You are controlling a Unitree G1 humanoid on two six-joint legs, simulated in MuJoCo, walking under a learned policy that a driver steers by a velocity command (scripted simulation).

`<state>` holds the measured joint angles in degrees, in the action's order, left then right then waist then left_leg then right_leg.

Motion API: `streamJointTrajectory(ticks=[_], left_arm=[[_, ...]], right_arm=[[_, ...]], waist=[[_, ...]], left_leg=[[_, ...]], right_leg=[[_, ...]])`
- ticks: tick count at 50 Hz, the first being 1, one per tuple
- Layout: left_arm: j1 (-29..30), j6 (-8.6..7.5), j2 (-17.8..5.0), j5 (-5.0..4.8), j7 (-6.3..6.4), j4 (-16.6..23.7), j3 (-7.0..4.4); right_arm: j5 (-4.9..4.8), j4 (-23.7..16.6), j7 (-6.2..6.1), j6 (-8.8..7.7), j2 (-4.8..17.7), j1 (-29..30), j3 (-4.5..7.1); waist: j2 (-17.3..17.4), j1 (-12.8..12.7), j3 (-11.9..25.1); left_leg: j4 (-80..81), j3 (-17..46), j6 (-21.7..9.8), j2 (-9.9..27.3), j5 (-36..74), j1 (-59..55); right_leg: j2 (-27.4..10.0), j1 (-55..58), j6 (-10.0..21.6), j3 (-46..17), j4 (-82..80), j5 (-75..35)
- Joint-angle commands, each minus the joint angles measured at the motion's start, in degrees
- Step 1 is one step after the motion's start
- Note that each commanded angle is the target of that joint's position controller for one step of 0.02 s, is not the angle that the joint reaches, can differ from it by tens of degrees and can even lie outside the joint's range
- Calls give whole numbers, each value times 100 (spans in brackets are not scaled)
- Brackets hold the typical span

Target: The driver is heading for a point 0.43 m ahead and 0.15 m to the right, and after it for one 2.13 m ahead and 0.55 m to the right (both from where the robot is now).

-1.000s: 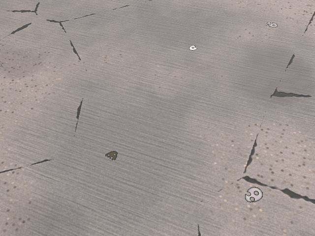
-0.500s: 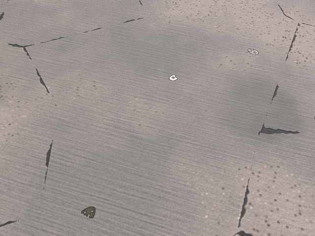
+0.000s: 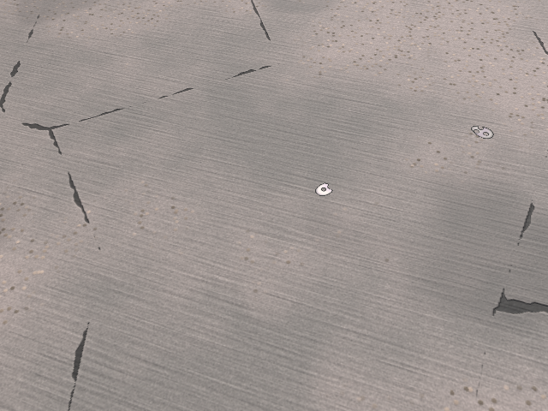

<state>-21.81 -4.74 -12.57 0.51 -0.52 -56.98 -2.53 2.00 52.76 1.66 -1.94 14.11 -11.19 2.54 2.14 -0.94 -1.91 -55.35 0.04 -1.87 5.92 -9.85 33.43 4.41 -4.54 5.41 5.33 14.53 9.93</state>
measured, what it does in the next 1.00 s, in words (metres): walks ahead, turning right: left foot, then right foot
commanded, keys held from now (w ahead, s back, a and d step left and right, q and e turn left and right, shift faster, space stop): w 0.04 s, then w+e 0.78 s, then e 0.02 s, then no key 0.16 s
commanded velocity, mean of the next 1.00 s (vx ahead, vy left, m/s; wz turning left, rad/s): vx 0.47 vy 0.00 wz -0.41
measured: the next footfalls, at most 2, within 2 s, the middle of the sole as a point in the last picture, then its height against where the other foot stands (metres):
left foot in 0.26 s outside the picture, level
right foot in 0.80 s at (382, 394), level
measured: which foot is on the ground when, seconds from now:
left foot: up 0.00-0.24, down 0.26-0.82, up 0.84-1.00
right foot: down 0.00-0.28, up 0.30-0.78, down 0.80-1.00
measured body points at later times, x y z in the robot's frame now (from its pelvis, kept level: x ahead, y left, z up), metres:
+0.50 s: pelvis +0.26 +0.05 +0.00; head +0.28 +0.06 +0.45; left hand +0.38 +0.30 -0.14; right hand +0.26 -0.22 -0.13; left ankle +0.27 +0.13 -0.75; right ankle +0.26 -0.10 -0.66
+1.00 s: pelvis +0.48 -0.07 -0.01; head +0.52 -0.11 +0.44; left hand +0.68 +0.13 -0.13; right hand +0.45 -0.35 -0.15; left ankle +0.55 +0.08 -0.66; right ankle +0.49 -0.12 -0.75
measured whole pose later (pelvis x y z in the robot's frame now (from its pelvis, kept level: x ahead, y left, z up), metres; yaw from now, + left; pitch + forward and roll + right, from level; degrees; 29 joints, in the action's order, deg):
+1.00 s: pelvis +0.48 -0.07 -0.01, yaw -28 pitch +0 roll +1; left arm -12.3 -1.9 -14.5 0.3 -0.2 -51.2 -3.8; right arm 1.7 48.6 -0.3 -2.2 14.0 -10.7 3.2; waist 1.3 0.4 -5.9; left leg -65.4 -0.1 1.3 6.1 -19.4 30.0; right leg 6.4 -13.1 7.9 2.7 22.8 9.7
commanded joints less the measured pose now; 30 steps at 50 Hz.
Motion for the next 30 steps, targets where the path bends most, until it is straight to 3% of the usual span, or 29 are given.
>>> streamJointTrajectory(ticks=[1,4,8,10,11,12,13,14,15,16,17,18,19,21,24,30], left_arm=[[-124,-93,-639,-16,10,168,-97],[-450,-89,-655,-12,27,30,-85],[-652,-28,-772,42,90,-74,-108],[-501,-1,-867,75,122,-55,-143],[-375,5,-915,81,126,-32,-163],[-255,12,-930,54,111,-16,-171],[-213,-5,-794,10,90,59,-137],[-443,-12,-289,-174,70,334,-26],[-701,38,-436,-145,104,352,-101],[-450,114,-717,-38,120,280,-192],[-149,127,-588,-6,65,298,-182],[-45,158,-427,5,21,312,-173],[9,229,-412,88,-23,342,-193],[40,366,-289,132,-103,380,-187],[564,455,-267,129,-178,608,-189],[1809,441,-184,126,-315,1105,-78]], right_arm=[[-24,-369,29,-17,185,401,2],[-47,-557,26,-42,123,1005,-51],[-62,-761,-10,-102,233,1420,-45],[-78,-779,-36,-168,341,1256,-11],[-79,-693,-65,-211,420,901,28],[-55,-471,-115,-272,517,180,91],[53,-214,-195,-353,817,-782,202],[202,-238,-273,-376,1421,-1481,349],[76,-251,-231,-262,1503,-1271,386],[-7,-365,-209,-209,995,-736,272],[-51,-419,-194,-231,580,-337,171],[-43,-424,-200,-259,401,-137,123],[-62,-359,-230,-299,302,-139,93],[-92,-256,-241,-403,294,-319,94],[-127,-140,-236,-504,386,-569,133],[-92,13,-249,-495,454,-903,144]], waist=[[-504,43,-335],[-523,-140,-380],[-580,-223,-375],[-634,-72,-299],[-658,106,-157],[-516,436,193],[-203,782,828],[752,842,1731],[1310,615,2013],[502,396,1192],[125,312,512],[160,180,208],[317,79,48],[317,-16,54],[221,-34,-45],[195,158,-333]], left_leg=[[753,-159,131,69,620,344],[1555,-307,147,-80,970,158],[2098,-258,92,-240,742,86],[2356,-223,-9,-346,340,-335],[2534,-246,-76,-467,114,-878],[2935,-331,-180,-607,190,-1843],[3033,79,-376,-176,192,-3284],[3310,2102,-746,1487,-678,-4916],[3963,3697,-1095,2082,-798,-5020],[4023,3019,-986,1845,-1249,-4270],[4226,2225,-870,1555,-1129,-3476],[4438,1605,-693,1293,-796,-2965],[4543,1149,-591,1118,-382,-2658],[4644,614,-564,1004,258,-2501],[4786,39,-619,977,748,-2644],[4797,-897,-588,819,1417,-2847]], right_leg=[[-1454,-149,637,-960,-918,-1215],[-1426,44,602,-918,-803,-1644],[-1608,633,638,-1181,-356,-2267],[-1676,733,559,-1299,-18,-2686],[-1641,668,477,-1306,338,-3113],[-1434,489,372,-1171,1139,-3434],[-1092,-235,252,-954,2385,-2747],[-394,-1847,11,-498,4319,-360],[1,-2821,36,-638,5337,2027],[-447,-3056,97,-909,5664,1667],[-662,-3041,70,-904,5527,1211],[-822,-2878,39,-871,5289,934],[-924,-2761,-18,-847,5134,814],[-947,-2678,-109,-756,5137,566],[-1045,-3194,-203,-688,4945,10],[-966,-3242,-256,-268,3154,-1033]])
Over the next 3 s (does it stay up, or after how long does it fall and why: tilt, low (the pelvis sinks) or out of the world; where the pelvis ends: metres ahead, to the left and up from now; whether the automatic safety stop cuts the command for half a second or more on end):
stays up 0.96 -0.29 -0.03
